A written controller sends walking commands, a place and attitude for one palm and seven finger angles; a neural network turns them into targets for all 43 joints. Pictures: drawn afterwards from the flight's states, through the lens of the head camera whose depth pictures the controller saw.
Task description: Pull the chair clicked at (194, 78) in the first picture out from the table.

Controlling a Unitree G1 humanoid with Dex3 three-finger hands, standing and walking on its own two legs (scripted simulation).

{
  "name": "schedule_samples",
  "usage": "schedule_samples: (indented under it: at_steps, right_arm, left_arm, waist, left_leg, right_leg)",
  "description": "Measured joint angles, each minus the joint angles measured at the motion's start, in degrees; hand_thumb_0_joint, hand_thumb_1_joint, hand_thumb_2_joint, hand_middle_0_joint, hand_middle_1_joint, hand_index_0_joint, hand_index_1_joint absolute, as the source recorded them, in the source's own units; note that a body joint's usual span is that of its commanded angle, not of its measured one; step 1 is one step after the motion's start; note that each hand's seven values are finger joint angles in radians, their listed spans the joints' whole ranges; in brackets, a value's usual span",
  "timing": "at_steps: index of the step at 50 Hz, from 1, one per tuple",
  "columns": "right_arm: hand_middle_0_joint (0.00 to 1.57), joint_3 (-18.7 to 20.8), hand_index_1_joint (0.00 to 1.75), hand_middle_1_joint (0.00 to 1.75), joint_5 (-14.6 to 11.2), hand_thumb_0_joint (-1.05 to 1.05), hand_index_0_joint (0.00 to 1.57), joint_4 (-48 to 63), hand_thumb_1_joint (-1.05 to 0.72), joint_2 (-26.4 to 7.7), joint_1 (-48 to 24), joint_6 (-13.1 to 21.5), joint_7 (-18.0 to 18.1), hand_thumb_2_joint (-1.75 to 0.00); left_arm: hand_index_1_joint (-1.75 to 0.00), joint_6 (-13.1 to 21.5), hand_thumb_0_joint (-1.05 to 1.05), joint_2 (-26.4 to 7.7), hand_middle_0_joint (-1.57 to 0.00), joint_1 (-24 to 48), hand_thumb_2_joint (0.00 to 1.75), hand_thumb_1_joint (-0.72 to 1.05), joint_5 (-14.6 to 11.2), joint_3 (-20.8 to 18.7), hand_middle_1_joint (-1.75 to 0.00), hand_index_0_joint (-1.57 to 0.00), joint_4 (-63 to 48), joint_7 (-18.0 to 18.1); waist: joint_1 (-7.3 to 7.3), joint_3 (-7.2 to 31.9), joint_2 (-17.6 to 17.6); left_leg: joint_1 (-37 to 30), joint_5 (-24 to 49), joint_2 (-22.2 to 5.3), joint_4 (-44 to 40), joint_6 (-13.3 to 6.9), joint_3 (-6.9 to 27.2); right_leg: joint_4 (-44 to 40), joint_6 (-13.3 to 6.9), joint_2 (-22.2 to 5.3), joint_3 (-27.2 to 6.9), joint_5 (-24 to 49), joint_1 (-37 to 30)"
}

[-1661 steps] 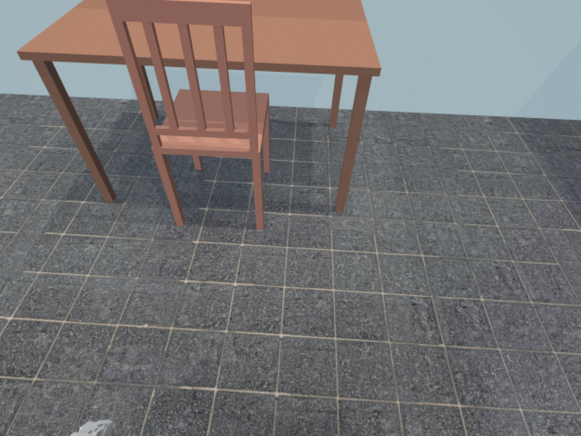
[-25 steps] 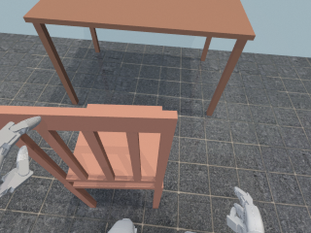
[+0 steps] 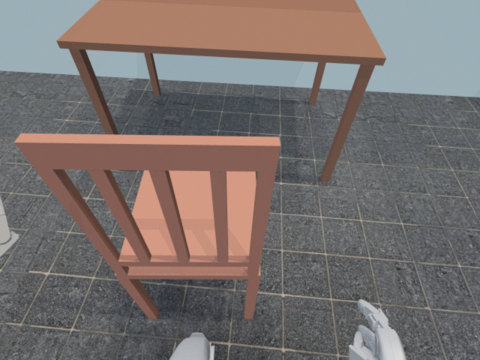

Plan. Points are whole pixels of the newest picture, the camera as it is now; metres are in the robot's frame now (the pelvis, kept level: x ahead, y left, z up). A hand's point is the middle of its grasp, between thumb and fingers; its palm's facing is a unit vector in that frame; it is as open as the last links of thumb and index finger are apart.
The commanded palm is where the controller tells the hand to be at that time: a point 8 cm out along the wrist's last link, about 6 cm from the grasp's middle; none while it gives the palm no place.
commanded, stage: stop stepping back and stand still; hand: left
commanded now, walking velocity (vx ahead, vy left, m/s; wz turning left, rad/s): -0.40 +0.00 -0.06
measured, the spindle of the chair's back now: (174, 222) +0.38 +0.16 -0.05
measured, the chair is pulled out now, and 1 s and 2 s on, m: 0.62 0.62 0.62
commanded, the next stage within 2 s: let the arm hang, fingers relaxed in 0.80 s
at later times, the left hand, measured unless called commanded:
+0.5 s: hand out of the picture +0.15 +0.28 +0.20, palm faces +0.48 -0.75 -0.46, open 7.4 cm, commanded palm +0.10 +0.31 +0.20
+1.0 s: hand (41, 306) +0.18 +0.28 +0.06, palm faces +0.27 -0.84 -0.47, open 7.4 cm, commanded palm none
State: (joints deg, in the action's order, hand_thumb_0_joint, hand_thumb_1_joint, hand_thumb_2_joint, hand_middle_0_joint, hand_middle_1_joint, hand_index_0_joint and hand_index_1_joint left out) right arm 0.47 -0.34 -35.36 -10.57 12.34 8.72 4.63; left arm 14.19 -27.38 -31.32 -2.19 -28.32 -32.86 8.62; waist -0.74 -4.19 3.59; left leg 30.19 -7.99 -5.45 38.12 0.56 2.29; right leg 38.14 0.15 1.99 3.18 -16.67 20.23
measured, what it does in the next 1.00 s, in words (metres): steps on the spot: left foot, then right foot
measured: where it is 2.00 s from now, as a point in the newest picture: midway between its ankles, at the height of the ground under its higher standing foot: outside the picture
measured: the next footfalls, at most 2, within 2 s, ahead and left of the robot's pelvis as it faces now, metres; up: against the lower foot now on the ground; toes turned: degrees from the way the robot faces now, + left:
left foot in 0.24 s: -0.02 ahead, +0.14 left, +0.00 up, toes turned +4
right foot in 0.40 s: +0.04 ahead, -0.12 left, +0.00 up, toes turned -1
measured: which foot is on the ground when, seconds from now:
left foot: down 0.00-0.02, up 0.04-0.22, down 0.24-1.00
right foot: down 0.00-0.28, up 0.30-0.38, down 0.40-1.00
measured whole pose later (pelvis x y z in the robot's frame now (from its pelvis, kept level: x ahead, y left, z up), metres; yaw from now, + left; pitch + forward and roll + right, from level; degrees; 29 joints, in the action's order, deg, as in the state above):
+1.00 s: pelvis -0.04 +0.02 +0.02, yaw +2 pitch +1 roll +0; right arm 2.4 0.7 -43.5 -15.1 10.1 4.3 0.3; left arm 3.9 -19.3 -19.2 1.3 -12.6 2.5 3.4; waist -0.3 1.6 3.1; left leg 14.3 -17.9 -1.1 31.0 0.5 -1.1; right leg 30.2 1.7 -3.3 2.1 -12.6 18.7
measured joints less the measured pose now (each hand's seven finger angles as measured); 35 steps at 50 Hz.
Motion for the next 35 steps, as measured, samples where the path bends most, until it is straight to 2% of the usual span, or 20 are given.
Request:
schedule_samples:
  at_steps: [2,3,5,6,7,8,10,12,13,15,17,19,21,27,31,35]
  right_arm:
    - [0.20,0.5,0.30,0.30,-0.1,0.01,0.20,-1.4,-0.90,-0.1,-0.1,-0.1,-0.3,-0.90]
    - [0.20,0.9,0.30,0.30,0.0,0.01,0.20,-2.4,-0.90,-0.3,-0.1,-0.3,-0.6,-0.90]
    - [0.20,1.4,0.30,0.30,0.5,0.01,0.20,-4.9,-0.90,-0.9,-0.4,-1.3,-1.0,-0.90]
    - [0.20,1.4,0.30,0.30,0.5,0.01,0.20,-5.8,-0.90,-1.0,-0.4,-1.8,-0.9,-0.90]
    - [0.20,1.2,0.30,0.30,0.5,0.01,0.20,-6.2,-0.90,-1.0,-0.5,-2.3,-0.7,-0.90]
    - [0.20,0.8,0.29,0.30,0.3,0.01,0.20,-5.9,-0.90,-0.9,-0.4,-2.6,-0.4,-0.90]
    - [0.20,0.1,0.29,0.30,0.1,0.02,0.20,-4.3,-0.90,-1.0,0.0,-2.3,0.0,-0.90]
    - [0.20,0.1,0.29,0.30,0.2,0.01,0.20,-2.0,-0.90,-2.3,0.5,-1.4,0.2,-0.90]
    - [0.20,0.5,0.29,0.30,0.2,0.01,0.20,-1.7,-0.90,-2.4,0.0,-1.0,0.2,-0.90]
    - [0.20,0.6,0.29,0.30,0.0,0.01,0.20,-1.8,-0.90,-1.4,-1.0,-1.0,0.0,-0.90]
    - [0.20,0.4,0.29,0.30,0.0,0.01,0.20,-1.2,-0.90,-0.3,-0.6,-0.6,-0.2,-0.90]
    - [0.20,0.2,0.29,0.30,-0.3,0.01,0.20,-0.5,-0.90,0.5,0.4,0.1,-0.6,-0.90]
    - [0.20,-0.2,0.29,0.30,-0.7,0.01,0.20,-0.6,-0.90,1.0,0.8,0.3,-1.2,-0.90]
    - [0.20,-0.9,0.30,0.30,-1.0,0.01,0.20,-1.8,-0.90,0.6,0.8,-1.2,-1.8,-0.90]
    - [0.20,-0.7,0.30,0.30,-0.9,0.01,0.20,-1.9,-0.90,-0.2,1.0,-1.9,-1.3,-0.90]
    - [0.20,-0.2,0.30,0.30,-0.9,0.01,0.20,-1.8,-0.90,-1.0,1.0,-2.3,-0.9,-0.90]
  left_arm:
    - [-0.31,0.5,0.01,0.2,-0.22,0.0,0.90,0.89,-0.3,-0.6,-0.30,-0.21,0.3,0.1]
    - [-0.31,0.5,0.01,0.8,-0.22,0.1,0.90,0.89,-0.2,-0.2,-0.30,-0.21,0.6,0.4]
    - [-0.30,-0.1,0.01,2.8,-0.22,0.8,0.90,0.89,0.2,1.3,-0.30,-0.21,2.4,0.9]
    - [-0.30,-0.5,0.01,3.9,-0.22,1.2,0.90,0.89,0.3,1.9,-0.30,-0.21,3.5,1.0]
    - [-0.30,-0.8,0.01,4.8,-0.22,1.5,0.90,0.89,0.3,2.3,-0.30,-0.21,4.7,1.3]
    - [-0.30,-1.1,0.01,5.4,-0.22,1.7,0.90,0.89,0.4,2.4,-0.30,-0.21,5.9,1.5]
    - [-0.30,-1.9,0.01,5.9,-0.22,2.0,0.90,0.89,0.4,2.9,-0.30,-0.21,7.5,1.9]
    - [-0.30,-2.6,0.01,6.3,-0.21,2.3,0.90,0.89,0.5,4.0,-0.30,-0.21,7.2,2.1]
    - [-0.30,-2.7,0.01,6.0,-0.21,2.9,0.90,0.89,0.6,4.5,-0.30,-0.21,6.5,2.2]
    - [-0.30,-3.0,0.01,5.2,-0.21,2.6,0.90,0.89,0.7,4.5,-0.30,-0.21,5.0,2.1]
    - [-0.30,-3.3,0.02,4.6,-0.21,0.8,0.90,0.89,0.6,4.0,-0.30,-0.21,3.5,1.9]
    - [-0.30,-3.3,0.02,3.7,-0.22,-0.4,0.90,0.89,0.6,3.5,-0.30,-0.21,2.2,1.8]
    - [-0.30,-2.8,0.02,2.8,-0.22,-0.7,0.90,0.89,0.5,2.7,-0.30,-0.21,1.7,1.4]
    - [-0.30,-3.1,0.01,4.5,-0.21,0.6,0.90,0.89,0.0,3.1,-0.30,-0.21,5.2,1.0]
    - [-0.30,-4.4,0.01,5.9,-0.21,0.4,0.90,0.89,0.0,4.7,-0.30,-0.21,6.9,1.0]
    - [-0.30,-5.0,0.01,5.9,-0.21,-0.3,0.90,0.89,0.0,5.5,-0.30,-0.21,6.6,1.1]
  waist:
    - [1.19,0.0,-0.1]
    - [1.99,0.5,-0.7]
    - [2.79,1.9,-1.7]
    - [2.96,2.8,-2.4]
    - [2.99,3.5,-3.3]
    - [2.82,4.2,-4.0]
    - [2.04,5.3,-4.8]
    - [0.92,5.5,-3.1]
    - [0.45,4.6,-3.3]
    - [0.93,2.7,-5.5]
    - [0.61,3.0,-5.9]
    - [0.14,3.6,-5.5]
    - [0.44,3.8,-5.2]
    - [0.97,3.9,-3.0]
    - [0.58,4.0,-2.4]
    - [0.12,3.7,-2.6]
  left_leg:
    - [1.4,-8.5,0.7,2.8,0.6,-0.2]
    - [2.6,-12.6,2.0,8.0,1.1,-0.3]
    - [4.0,-16.1,4.9,21.2,1.5,-0.9]
    - [3.2,-16.8,5.8,24.9,1.5,-1.8]
    - [1.3,-17.3,6.1,25.0,1.4,-2.8]
    - [-1.5,-18.0,6.0,22.1,1.1,-3.6]
    - [-8.4,-17.9,5.4,10.1,0.1,-4.4]
    - [-15.5,-15.2,3.6,-3.8,-1.2,-3.9]
    - [-16.1,-11.5,3.6,-6.2,-1.2,-3.6]
    - [-17.0,-10.3,4.4,-5.9,-0.5,-4.7]
    - [-17.6,-10.4,4.2,-6.6,0.1,-5.0]
    - [-17.6,-10.5,3.8,-6.7,0.4,-4.3]
    - [-17.4,-10.9,3.2,-5.9,0.7,-4.1]
    - [-18.8,-9.7,1.7,-8.2,1.1,-4.3]
    - [-19.6,-9.0,1.7,-9.8,1.1,-4.4]
    - [-20.1,-8.6,1.7,-10.7,1.2,-4.4]
  right_leg:
    - [-0.1,-0.7,-0.7,0.0,1.4,0.8]
    - [0.0,-0.9,-1.4,-0.6,1.8,1.4]
    - [-1.5,-0.6,-3.3,-1.7,2.8,1.5]
    - [-2.9,-0.2,-4.2,-2.3,3.7,1.4]
    - [-4.3,0.2,-4.9,-3.0,4.7,1.4]
    - [-5.5,0.5,-5.5,-3.4,5.7,1.5]
    - [-6.8,1.1,-6.2,-3.6,6.9,2.2]
    - [-6.7,1.8,-5.5,-2.0,7.3,3.2]
    - [-6.0,2.1,-5.8,-1.5,7.2,3.6]
    - [-4.3,2.0,-6.0,-3.2,3.9,3.4]
    - [-1.5,1.7,-5.4,-3.0,-0.8,2.9]
    - [-3.5,1.4,-4.8,-2.0,0.7,-0.1]
    - [-7.7,0.9,-4.0,-1.8,5.4,-2.8]
    - [-11.2,0.4,-2.4,-1.7,6.0,-4.6]
    - [-12.5,0.4,-2.3,-1.8,6.6,-5.3]
    - [-13.4,0.3,-2.3,-1.7,6.9,-5.9]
